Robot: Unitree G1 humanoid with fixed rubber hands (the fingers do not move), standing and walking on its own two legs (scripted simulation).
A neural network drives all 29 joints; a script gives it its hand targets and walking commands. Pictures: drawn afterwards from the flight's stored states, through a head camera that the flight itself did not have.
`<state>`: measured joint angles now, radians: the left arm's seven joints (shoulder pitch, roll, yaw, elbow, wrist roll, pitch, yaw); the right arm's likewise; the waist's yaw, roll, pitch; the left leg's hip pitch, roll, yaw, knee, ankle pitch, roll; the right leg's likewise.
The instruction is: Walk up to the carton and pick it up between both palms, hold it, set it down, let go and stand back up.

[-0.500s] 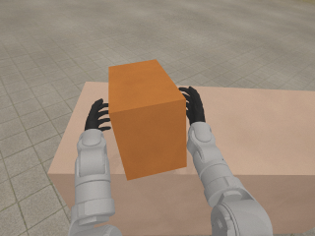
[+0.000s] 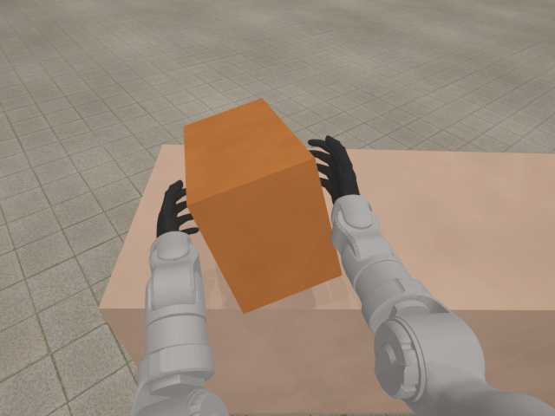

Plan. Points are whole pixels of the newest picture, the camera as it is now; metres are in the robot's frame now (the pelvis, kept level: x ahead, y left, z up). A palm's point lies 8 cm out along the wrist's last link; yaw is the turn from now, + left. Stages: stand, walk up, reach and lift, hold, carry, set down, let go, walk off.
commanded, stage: set down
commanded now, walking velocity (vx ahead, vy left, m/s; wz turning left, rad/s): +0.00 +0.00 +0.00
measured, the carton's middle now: (254, 192) +0.49 +0.08 +0.07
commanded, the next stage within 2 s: none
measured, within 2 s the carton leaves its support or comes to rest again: rests again in 1.64 s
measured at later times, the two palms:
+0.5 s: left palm (179, 237) +0.34 +0.17 +0.10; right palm (349, 213) +0.41 -0.07 +0.11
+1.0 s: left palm (194, 230) +0.38 +0.16 +0.08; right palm (352, 208) +0.45 -0.08 +0.08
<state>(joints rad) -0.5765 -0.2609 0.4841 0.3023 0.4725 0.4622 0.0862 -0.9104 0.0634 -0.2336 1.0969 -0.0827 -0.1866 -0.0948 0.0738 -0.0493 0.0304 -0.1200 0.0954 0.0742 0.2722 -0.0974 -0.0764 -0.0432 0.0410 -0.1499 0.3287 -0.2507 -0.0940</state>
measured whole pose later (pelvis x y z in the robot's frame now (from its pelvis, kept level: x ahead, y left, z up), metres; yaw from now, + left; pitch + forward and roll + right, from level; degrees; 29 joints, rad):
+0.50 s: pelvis -0.02 +0.00 +0.00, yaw -3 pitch +4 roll +1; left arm -0.69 -0.29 0.56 0.49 0.45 0.32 0.21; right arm -0.95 0.00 -0.41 1.25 -0.18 -0.16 -0.01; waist 0.15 -0.04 -0.04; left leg -0.27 0.12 0.12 0.28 -0.07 -0.07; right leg -0.22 0.06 -0.11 0.36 -0.21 -0.10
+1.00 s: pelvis +0.00 +0.00 +0.00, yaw -3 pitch +10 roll +1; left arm -0.70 -0.30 0.58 0.53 0.44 0.22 0.19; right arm -0.98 -0.04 -0.36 1.26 -0.20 -0.18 0.02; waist 0.16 0.00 -0.08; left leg -0.36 0.11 0.11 0.28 -0.07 -0.04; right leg -0.32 0.06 -0.10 0.35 -0.22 -0.10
